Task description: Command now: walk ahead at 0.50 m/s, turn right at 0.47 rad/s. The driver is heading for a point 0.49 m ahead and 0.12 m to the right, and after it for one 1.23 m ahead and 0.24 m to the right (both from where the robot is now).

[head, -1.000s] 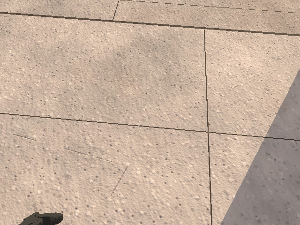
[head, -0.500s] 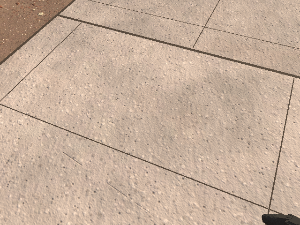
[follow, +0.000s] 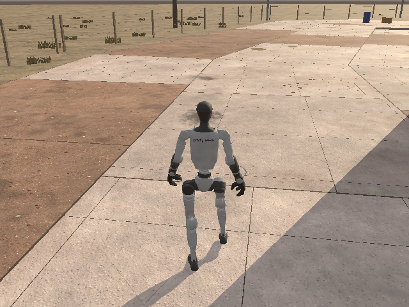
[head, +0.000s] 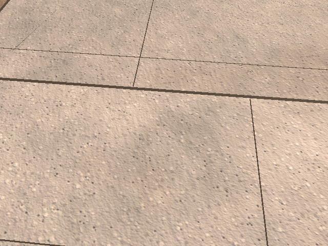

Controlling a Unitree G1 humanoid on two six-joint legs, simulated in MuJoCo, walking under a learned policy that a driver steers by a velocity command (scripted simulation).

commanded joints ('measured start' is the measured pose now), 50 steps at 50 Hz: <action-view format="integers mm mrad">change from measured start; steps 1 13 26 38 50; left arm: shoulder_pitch -119 174 183 98 -152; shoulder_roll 23 163 168 118 28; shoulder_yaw -5 61 62 34 -6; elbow -108 -117 -94 -138 -200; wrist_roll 0 2 -7 8 3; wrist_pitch -12 -22 -8 -15 -40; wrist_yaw -21 -5 41 37 1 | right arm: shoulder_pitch -22 -150 -368 -91 29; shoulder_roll -165 -152 -98 -105 -185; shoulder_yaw -39 -7 6 -15 -26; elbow -45 -157 -214 -122 -16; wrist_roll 12 44 17 -2 39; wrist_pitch -3 -55 -19 -12 6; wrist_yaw -10 4 14 16 9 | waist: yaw -11 149 138 22 -25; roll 67 33 -34 128 121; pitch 79 -162 -19 -15 25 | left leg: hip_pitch -26 -824 -497 -84 -150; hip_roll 306 117 61 309 260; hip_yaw -57 -276 -243 -595 -315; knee -79 1082 344 28 -44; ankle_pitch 369 -158 333 -67 247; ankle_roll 119 -22 -115 152 152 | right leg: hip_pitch -6 874 440 -41 148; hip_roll -2 -162 0 41 41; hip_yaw -40 487 241 82 -43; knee -97 -470 -487 430 -168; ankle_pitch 33 -242 -143 -402 -52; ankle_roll -23 -340 -218 -24 5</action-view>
